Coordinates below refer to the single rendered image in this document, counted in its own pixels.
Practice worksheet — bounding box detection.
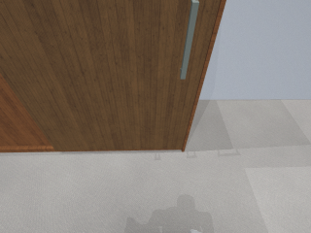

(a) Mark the handle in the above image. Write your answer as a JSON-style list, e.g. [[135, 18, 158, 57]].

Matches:
[[180, 0, 199, 80]]

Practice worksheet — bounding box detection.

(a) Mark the wardrobe door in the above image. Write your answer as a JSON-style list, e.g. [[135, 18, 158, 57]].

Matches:
[[0, 74, 51, 147], [0, 0, 221, 150]]

